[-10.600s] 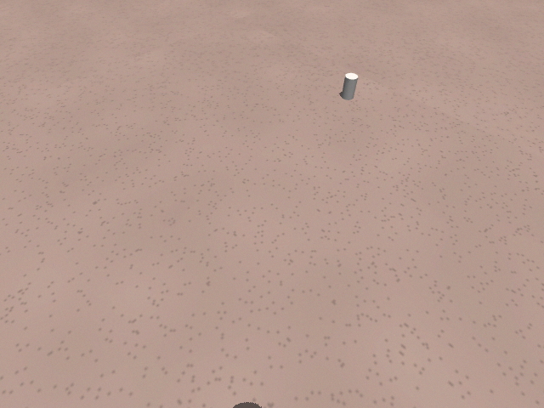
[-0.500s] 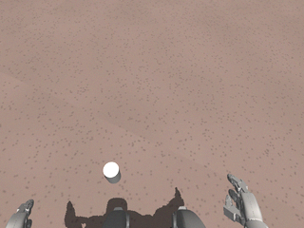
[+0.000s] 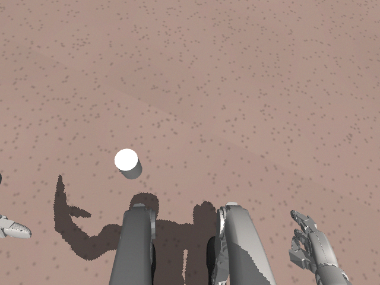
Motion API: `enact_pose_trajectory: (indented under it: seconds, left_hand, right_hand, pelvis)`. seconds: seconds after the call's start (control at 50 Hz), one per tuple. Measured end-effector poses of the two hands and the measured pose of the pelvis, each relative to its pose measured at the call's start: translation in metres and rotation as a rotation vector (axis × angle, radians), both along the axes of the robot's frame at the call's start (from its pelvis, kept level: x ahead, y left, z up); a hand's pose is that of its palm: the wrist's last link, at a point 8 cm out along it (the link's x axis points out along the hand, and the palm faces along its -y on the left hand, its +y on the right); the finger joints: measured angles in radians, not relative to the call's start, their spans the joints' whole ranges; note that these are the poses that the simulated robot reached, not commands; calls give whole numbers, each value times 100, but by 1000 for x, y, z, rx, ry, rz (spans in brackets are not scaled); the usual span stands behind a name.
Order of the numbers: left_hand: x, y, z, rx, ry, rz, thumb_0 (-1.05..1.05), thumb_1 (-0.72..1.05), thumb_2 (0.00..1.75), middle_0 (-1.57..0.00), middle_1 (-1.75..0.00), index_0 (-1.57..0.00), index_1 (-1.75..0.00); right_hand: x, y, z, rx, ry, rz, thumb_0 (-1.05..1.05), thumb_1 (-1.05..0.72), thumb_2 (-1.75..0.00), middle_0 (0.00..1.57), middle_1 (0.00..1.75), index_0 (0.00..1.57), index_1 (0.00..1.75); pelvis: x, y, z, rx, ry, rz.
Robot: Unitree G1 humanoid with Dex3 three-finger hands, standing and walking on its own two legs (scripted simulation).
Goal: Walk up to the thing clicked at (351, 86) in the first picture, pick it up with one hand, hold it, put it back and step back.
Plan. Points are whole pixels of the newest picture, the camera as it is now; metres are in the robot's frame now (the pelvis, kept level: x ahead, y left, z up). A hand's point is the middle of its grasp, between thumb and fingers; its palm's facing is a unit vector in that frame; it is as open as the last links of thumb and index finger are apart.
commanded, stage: go down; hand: left
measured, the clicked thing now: (129, 165) +0.46 +0.20 -0.47
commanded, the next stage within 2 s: approach in 1.52 s
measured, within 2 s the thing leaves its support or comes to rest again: neither
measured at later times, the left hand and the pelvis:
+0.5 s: hand (15, 178) +0.33 +0.38 -0.12, palm faces +0.17 -0.98 -0.13, open 17.5 cm; pelvis -0.03 +0.00 -0.09, yaw -2 degrees
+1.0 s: hand (17, 169) +0.36 +0.39 -0.13, palm faces +0.17 -0.98 -0.10, open 17.6 cm; pelvis -0.04 +0.00 -0.14, yaw -3 degrees
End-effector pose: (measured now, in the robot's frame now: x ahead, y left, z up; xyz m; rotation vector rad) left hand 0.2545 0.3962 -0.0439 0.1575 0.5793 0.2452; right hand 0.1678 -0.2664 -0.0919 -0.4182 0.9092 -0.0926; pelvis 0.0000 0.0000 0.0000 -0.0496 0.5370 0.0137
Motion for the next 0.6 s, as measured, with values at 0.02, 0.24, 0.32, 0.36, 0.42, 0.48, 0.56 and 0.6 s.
enact_pose_trajectory:
  seconds: [0.02,0.24,0.32,0.36,0.42,0.48,0.56,0.6]
  left_hand:
    - [0,2,-3,0,-13,-1,-1,-51,3,-6,-3,-6,-3]
    - [26,22,-31,-12,-168,-32,-1,-49,6,-4,-5,-3,-4]
    - [41,24,-39,-25,-206,-55,-1,-50,7,-3,-5,-3,-5]
    - [46,26,-43,-34,-222,-56,-1,-51,8,-4,-6,-4,-5]
    - [51,29,-49,-40,-234,-58,-1,-52,8,-4,-7,-4,-6]
    - [51,31,-56,-44,-241,-60,-1,-54,9,-4,-7,-4,-7]
    - [51,36,-62,-42,-268,-54,-1,-55,9,-3,-8,-4,-7]
    - [52,38,-65,-39,-288,-54,-1,-55,9,-3,-9,-4,-8]
  right_hand:
    - [-3,0,-7,0,13,2,1,-90,-90,20,30,20,30]
    - [-33,-3,-63,-26,106,19,1,-88,-90,20,30,20,30]
    - [-42,-7,-74,-42,118,13,1,-88,-90,20,30,20,30]
    - [-47,-8,-78,-48,123,9,1,-88,-90,20,30,20,30]
    - [-52,-10,-84,-56,129,2,1,-88,-90,20,30,20,30]
    - [-55,-10,-89,-61,136,2,1,-88,-90,20,30,20,30]
    - [-58,-10,-98,-67,149,13,0,-88,-90,20,30,20,30]
    - [-59,-10,-103,-71,153,21,0,-88,-90,20,30,20,30]
  pelvis:
    - [-2,0,-5,0,4,0]
    - [-20,-3,-54,-13,31,-2]
    - [-24,-1,-67,-22,34,-6]
    - [-25,0,-73,-26,36,-9]
    - [-26,1,-81,-31,38,-12]
    - [-28,2,-88,-35,37,-13]
    - [-30,3,-98,-36,36,-13]
    - [-31,3,-103,-37,34,-13]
